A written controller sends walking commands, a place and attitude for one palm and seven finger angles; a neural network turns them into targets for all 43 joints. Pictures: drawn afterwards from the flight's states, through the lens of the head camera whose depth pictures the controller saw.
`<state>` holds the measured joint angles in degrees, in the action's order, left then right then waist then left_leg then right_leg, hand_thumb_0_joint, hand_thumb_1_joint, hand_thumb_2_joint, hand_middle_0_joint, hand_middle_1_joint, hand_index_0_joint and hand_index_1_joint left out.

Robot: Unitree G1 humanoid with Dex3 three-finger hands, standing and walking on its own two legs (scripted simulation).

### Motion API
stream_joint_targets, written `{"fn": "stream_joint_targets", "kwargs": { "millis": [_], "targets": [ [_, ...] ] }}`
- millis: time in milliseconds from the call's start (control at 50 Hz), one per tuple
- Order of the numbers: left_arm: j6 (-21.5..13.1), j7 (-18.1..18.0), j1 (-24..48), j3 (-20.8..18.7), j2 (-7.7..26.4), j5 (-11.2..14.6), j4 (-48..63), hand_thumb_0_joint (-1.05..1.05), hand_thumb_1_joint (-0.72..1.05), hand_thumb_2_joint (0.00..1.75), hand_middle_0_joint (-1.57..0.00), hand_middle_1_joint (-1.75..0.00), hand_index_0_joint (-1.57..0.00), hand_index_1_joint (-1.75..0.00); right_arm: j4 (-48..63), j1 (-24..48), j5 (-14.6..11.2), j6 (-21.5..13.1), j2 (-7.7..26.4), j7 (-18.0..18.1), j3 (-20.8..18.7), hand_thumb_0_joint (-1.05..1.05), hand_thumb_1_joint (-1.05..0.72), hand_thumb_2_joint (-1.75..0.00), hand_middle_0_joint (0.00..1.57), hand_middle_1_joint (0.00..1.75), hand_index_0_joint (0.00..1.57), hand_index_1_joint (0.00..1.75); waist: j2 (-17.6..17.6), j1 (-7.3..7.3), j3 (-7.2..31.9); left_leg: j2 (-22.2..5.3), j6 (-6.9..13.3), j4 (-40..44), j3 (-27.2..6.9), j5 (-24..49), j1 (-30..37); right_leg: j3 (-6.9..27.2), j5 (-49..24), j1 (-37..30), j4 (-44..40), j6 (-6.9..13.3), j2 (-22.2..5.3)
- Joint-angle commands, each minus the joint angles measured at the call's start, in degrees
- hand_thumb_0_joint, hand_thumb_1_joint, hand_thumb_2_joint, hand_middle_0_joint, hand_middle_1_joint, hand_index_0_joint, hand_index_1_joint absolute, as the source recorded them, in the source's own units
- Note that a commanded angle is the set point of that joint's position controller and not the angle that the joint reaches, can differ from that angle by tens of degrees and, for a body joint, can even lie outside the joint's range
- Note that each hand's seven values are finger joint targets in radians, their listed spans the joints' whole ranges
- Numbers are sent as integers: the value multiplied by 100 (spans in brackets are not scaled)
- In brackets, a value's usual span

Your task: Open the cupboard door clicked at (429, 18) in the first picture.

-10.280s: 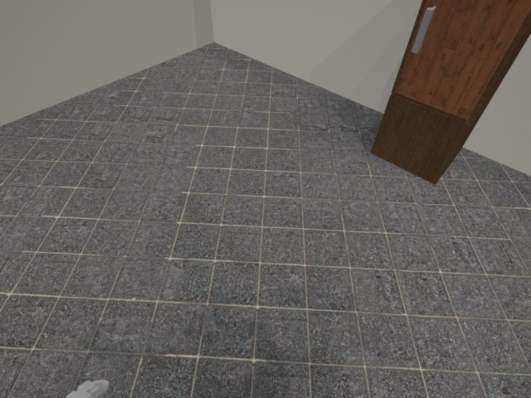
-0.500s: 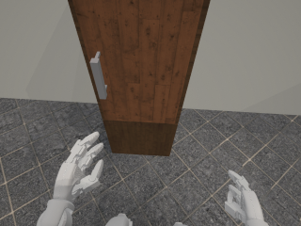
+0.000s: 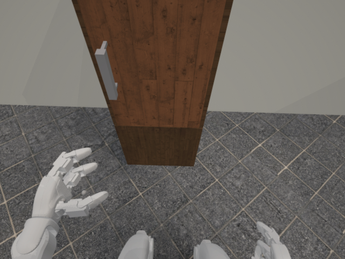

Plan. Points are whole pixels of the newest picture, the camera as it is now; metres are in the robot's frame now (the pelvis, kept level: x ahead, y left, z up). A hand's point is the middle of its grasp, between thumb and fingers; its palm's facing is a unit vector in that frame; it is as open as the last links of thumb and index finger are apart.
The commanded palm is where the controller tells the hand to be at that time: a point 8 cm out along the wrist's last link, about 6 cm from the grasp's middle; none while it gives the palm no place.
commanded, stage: raise the hand with hooked fingers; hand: left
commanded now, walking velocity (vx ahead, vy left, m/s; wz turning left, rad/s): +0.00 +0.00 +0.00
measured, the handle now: (109, 72) +0.62 +0.22 +0.05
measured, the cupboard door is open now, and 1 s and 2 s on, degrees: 0 0 0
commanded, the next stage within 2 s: move the hooked fingers beside the handle in 1.26 s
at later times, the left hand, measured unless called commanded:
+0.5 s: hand (51, 173) +0.28 +0.27 +0.06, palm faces +0.03 -1.00 -0.07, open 13.7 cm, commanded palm +0.26 +0.32 +0.06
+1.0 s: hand (46, 162) +0.30 +0.28 +0.07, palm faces +0.00 -1.00 -0.04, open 14.0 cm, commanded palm +0.28 +0.33 +0.07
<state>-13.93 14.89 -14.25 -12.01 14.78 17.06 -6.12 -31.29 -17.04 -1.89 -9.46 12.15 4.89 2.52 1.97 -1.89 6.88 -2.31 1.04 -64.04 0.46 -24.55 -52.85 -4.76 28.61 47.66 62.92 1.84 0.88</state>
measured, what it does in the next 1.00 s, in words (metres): stands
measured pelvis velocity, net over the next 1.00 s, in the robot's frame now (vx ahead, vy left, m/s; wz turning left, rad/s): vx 0.02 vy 0.01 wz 0.00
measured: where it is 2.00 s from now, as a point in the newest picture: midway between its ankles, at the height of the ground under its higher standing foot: outside the picture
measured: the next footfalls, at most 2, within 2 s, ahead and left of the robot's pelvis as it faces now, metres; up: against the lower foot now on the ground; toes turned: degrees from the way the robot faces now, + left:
none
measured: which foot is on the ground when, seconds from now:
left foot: down 0.00-1.00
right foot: down 0.00-1.00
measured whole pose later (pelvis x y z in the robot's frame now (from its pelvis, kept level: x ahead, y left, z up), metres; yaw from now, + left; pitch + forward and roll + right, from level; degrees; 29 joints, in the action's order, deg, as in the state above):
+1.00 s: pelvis +0.02 +0.01 +0.02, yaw +0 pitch +14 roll -3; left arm -18.9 29.8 -0.4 -24.5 23.7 21.0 -24.0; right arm -30.9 -17.4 -2.0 -9.5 16.7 3.8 1.8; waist 1.3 -1.8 6.4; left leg -1.8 1.9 -60.0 0.7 -24.4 -49.6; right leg -4.4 27.6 43.7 57.5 0.8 0.7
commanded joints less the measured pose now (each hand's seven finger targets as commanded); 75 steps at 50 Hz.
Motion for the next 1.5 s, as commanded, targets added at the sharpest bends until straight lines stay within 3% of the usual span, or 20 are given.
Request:
{"fn": "stream_joint_targets", "kwargs": {
  "millis": [0, 40, 80, 160, 220, 320, 360, 400, 440, 520, 600, 720, 800, 900, 960, 1140, 1280, 1340, 1400, 1480],
  "targets": [
    [-1229, -358, 400, -744, 926, -49, 1186, 0, -10, 47, -27, -94, -27, -94, 742, 580, 103, -422, 798, -81, -463, 0, -90, -90, 20, 30, 20, 30, -68, 211, 1023, 140, 52, 853, -311, 706, 975, 233, -516, -377, -966, -41, 94],
    [-1445, -131, 470, -424, 818, -207, 845, 0, -15, 45, -27, -98, -27, -98, 656, 486, 108, -452, 920, -125, -496, 0, -90, -90, 20, 30, 20, 30, 79, 27, 850, 128, 60, 803, -314, 493, 953, 207, -352, 5, -927, -54, 81],
    [-1415, 240, 639, -252, 813, -138, 581, 0, -20, 43, -28, -100, -28, -100, 653, 399, 54, -482, 1040, -102, -507, 0, -90, -90, 20, 30, 20, 30, 70, -85, 807, 142, 70, 848, -315, 184, 931, 258, -83, 70, -1070, -70, 65],
    [-1136, 802, 747, -781, 1326, 253, 709, 0, -29, 39, -29, -107, -29, -107, 762, 304, -49, -558, 1170, 16, -554, 0, -90, -90, 20, 30, 20, 30, 49, 94, 1508, 176, 91, 957, -292, 516, 1269, 344, -371, -515, -1229, -68, 60],
    [-1113, 744, 920, -1219, 1629, 406, 1190, 0, -36, 36, -29, -111, -29, -111, 756, 296, -22, -601, 1116, 25, -531, 0, -90, -90, 20, 30, 20, 30, 500, 244, 1915, 154, 49, 1048, -360, 1161, 1821, 179, -1048, -659, -1018, -18, 116],
    [-1205, 468, 915, -1257, 1433, 350, 856, 0, -48, 31, -30, -118, -30, -118, 650, 300, 34, -542, 1062, -67, -510, 0, -90, -90, 20, 30, 20, 30, 443, 174, 1534, 113, -29, 1048, -426, 1594, 1928, 34, -1364, -426, -902, -9, 155],
    [-1074, 568, 955, -1088, 1313, 261, 341, 0, -50, 30, -30, -120, -30, -120, 651, 291, 17, -463, 1103, -98, -496, 0, -90, -90, 20, 30, 20, 30, 345, 75, 1140, 105, -35, 1113, -419, 1204, 1715, 9, -1108, -260, -991, -31, 157],
    [-894, 796, 1152, -1012, 1361, 236, 13, 0, -50, 30, -30, -120, -30, -120, 716, 240, -10, -413, 1179, -87, -480, 0, -90, -90, 20, 30, 20, 30, 273, 46, 1055, 122, -15, 1134, -423, 1132, 1620, 28, -1099, -292, -1017, -12, 179],
    [-728, 1008, 1373, -1022, 1519, 230, -37, 0, -50, 30, -30, -120, -30, -120, 777, 229, -39, -375, 1231, -68, -473, 0, -90, -90, 20, 30, 20, 30, 327, 35, 1227, 124, -6, 1199, -413, 1106, 1761, 47, -1100, -355, -1117, -28, 162],
    [-692, 1232, 1865, -1503, 1999, 423, 148, 0, -50, 30, -30, -120, -30, -120, 837, 236, -19, -365, 1229, -11, -443, 0, -90, -90, 20, 30, 20, 30, 309, 120, 1697, 146, 13, 1155, -385, 1387, 1981, 101, -1336, -665, -1157, -11, 180],
    [-963, 1196, 2212, -1783, 2242, 514, 43, 0, -50, 30, -30, -120, -30, -120, 761, 258, 16, -385, 1201, 6, -400, 0, -90, -90, 20, 30, 20, 30, 438, 145, 1562, 128, -16, 1149, -431, 1404, 2006, 105, -1233, -566, -1109, 33, 221],
    [-773, 1467, 2335, -1684, 2265, 453, -682, 0, -50, 30, -30, -120, -30, -120, 728, 186, -41, -330, 1271, -8, -404, 0, -90, -90, 20, 30, 20, 30, 591, 107, 1467, 136, 4, 1295, -385, 1111, 1966, 136, -1008, -560, -1261, 12, 183],
    [-601, 1675, 2126, -1641, 2192, 569, -797, 0, -50, 30, -30, -120, -30, -120, 821, 137, -49, -328, 1296, -20, -429, 0, -90, -90, 20, 30, 20, 30, 332, 139, 1545, 161, 54, 1295, -353, 1316, 1960, 146, -1248, -750, -1333, 10, 201],
    [-849, 1499, 2292, -1928, 2435, 619, -631, 0, -50, 30, -30, -120, -30, -120, 811, 125, -7, -341, 1301, -67, -455, 0, -90, -90, 20, 30, 20, 30, 290, 168, 1413, 162, 42, 1286, -351, 1078, 1810, 166, -966, -628, -1307, 9, 215],
    [-1003, 1369, 2327, -1897, 2351, 562, -690, 0, -50, 30, -30, -120, -30, -120, 804, 135, -15, -318, 1270, -89, -447, 0, -90, -90, 20, 30, 20, 30, 354, 152, 1293, 154, 28, 1376, -368, 804, 1771, 161, -699, -550, -1320, -1, 193],
    [-990, 1484, 2377, -1787, 2387, 528, -527, 0, -50, 30, -30, -120, -30, -120, 777, 123, -38, -330, 1268, -48, -439, 0, -90, -90, 20, 30, 20, 30, 510, 97, 1535, 162, 70, 1295, -305, 996, 1875, 263, -961, -720, -1359, -24, 174],
    [-941, 1496, 2360, -1780, 2259, 588, -891, 0, -50, 30, -30, -120, -30, -120, 753, 174, -43, -329, 1253, -37, -409, 0, -90, -90, 20, 30, 20, 30, 264, 77, 1270, 176, 72, 1260, -281, 765, 1608, 297, -773, -683, -1415, -52, 155],
    [-911, 1573, 2415, -1733, 2250, 578, -885, 0, -50, 30, -30, -120, -30, -120, 772, 159, -44, -325, 1260, -39, -412, 0, -90, -90, 20, 30, 20, 30, 238, 80, 1408, 177, 78, 1205, -277, 892, 1630, 309, -919, -733, -1365, -44, 153],
    [-958, 1559, 3334, -1552, 2268, 493, -846, 0, -50, 30, -30, -120, -30, -120, 668, 156, -18, -353, 1272, 10, -385, 0, -90, -90, 20, 30, 20, 30, 408, -78, 1310, 152, 88, 1096, -320, 770, 1587, 323, -791, -437, -1288, -28, 164],
    [-1012, 1496, 3827, -1631, 2435, 378, -1249, 0, -50, 30, -30, -120, -30, -120, 544, 98, -30, -356, 1294, 60, -386, 0, -90, -90, 20, 30, 20, 30, 376, -100, 1385, 132, 71, 1088, -356, 586, 1587, 335, -583, -313, -1270, -29, 141]
  ]
}}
